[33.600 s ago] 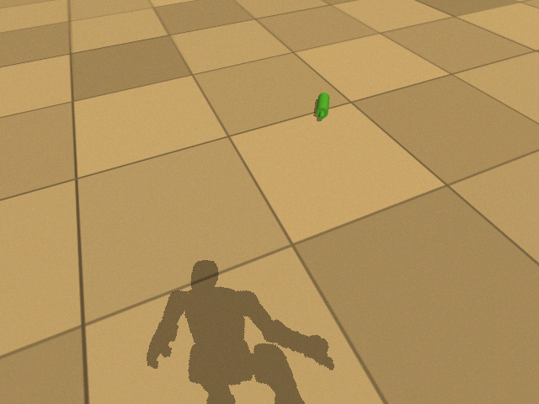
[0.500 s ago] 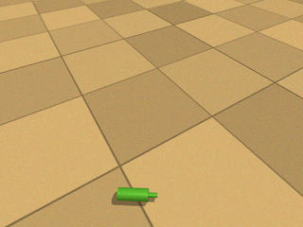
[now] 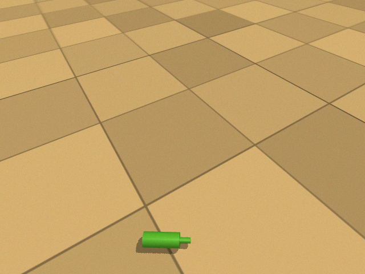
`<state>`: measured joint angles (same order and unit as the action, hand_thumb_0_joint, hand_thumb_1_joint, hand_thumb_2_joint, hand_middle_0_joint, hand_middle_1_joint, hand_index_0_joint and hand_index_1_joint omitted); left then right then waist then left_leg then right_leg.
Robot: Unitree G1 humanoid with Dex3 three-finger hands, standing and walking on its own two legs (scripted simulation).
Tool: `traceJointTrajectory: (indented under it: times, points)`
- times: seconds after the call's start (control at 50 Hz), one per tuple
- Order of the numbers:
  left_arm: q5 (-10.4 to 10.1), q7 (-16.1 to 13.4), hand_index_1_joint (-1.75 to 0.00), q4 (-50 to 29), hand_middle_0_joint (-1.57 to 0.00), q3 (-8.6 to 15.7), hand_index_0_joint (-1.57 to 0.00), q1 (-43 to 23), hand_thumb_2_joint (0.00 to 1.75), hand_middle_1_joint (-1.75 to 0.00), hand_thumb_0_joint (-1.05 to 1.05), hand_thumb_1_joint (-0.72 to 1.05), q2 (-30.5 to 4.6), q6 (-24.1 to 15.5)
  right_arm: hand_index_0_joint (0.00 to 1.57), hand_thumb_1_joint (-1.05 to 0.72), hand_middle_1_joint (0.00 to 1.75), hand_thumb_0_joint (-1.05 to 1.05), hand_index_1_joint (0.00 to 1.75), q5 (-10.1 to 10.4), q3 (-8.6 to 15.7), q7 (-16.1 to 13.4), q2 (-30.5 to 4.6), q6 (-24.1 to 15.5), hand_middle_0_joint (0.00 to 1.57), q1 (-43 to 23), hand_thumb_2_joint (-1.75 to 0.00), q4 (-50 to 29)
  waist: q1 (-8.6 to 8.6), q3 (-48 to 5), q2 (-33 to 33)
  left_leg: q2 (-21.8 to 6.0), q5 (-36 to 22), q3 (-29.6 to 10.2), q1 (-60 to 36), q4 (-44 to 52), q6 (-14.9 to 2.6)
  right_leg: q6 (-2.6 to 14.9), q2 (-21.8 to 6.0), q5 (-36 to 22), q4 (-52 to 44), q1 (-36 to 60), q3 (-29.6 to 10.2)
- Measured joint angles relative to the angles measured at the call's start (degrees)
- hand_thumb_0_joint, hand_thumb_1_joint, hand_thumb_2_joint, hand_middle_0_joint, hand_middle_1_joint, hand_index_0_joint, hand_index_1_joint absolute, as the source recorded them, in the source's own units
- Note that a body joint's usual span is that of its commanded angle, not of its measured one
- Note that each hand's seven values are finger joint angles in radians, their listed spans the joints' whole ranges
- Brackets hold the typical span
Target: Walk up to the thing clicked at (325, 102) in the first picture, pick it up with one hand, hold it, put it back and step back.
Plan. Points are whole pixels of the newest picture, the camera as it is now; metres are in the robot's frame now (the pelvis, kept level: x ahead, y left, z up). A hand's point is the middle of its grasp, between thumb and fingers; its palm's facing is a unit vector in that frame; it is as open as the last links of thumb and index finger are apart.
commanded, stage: stand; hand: left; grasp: from above
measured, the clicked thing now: (166, 239) +0.47 +0.14 -0.74
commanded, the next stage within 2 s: step back in 1.54 s
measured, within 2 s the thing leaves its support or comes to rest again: neither
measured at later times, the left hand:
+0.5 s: hand out of the picture +0.07 +0.23 -0.16, palm faces +0.02 -0.94 -0.33, open 7.4 cm
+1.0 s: hand out of the picture +0.10 +0.23 -0.15, palm faces +0.02 -0.94 -0.34, open 7.4 cm
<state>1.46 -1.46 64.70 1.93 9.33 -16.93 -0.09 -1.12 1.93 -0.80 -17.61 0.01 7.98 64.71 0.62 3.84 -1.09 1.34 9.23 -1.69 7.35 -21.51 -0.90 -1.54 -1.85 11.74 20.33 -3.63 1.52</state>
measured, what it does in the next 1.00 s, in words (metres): stands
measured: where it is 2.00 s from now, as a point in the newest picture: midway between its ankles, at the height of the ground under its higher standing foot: outside the picture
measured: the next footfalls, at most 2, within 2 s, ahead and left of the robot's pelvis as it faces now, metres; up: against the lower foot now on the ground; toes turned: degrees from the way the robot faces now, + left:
none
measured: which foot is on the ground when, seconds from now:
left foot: down 0.00-1.00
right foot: down 0.00-1.00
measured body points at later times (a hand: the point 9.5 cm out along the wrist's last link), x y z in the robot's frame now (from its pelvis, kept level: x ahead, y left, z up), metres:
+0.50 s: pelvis +0.01 -0.01 +0.00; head +0.02 -0.02 +0.45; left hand +0.07 +0.28 -0.14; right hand +0.08 -0.30 -0.14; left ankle +0.03 +0.11 -0.75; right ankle +0.00 -0.14 -0.75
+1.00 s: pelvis +0.02 -0.02 +0.00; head +0.03 -0.02 +0.45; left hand +0.10 +0.28 -0.13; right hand +0.10 -0.31 -0.14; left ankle +0.03 +0.11 -0.75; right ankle +0.00 -0.14 -0.75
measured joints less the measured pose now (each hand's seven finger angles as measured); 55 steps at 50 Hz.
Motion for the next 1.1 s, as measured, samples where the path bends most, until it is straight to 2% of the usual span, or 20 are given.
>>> traceJointTrajectory:
  times: [1.1]
  points:
    - [-0.8, 1.1, -0.30, 0.1, -0.21, -0.2, -0.20, -3.4, 0.90, -0.30, 0.01, 0.90, -1.2, -0.5, 0.20, -0.90, 0.30, 0.00, 0.30, 0.4, -1.5, 0.3, -1.7, -0.7, 0.20, -2.3, -0.90, 0.6, -0.42, 0.0, 0.0, -1.4, 0.5, -0.8, -0.8, 2.4, 1.57, 1.52, 1.5, 0.5, -2.8, 1.0, 0.7]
